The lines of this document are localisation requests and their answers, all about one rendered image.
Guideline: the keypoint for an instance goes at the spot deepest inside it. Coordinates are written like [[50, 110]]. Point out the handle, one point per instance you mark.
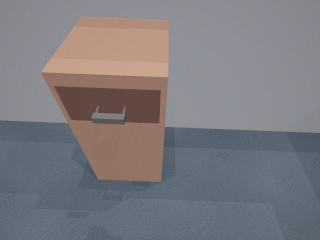
[[109, 118]]

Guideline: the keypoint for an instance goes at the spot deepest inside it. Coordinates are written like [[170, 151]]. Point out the cabinet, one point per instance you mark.
[[116, 53]]

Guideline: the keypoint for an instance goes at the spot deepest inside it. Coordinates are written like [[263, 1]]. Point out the drawer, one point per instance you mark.
[[142, 105]]

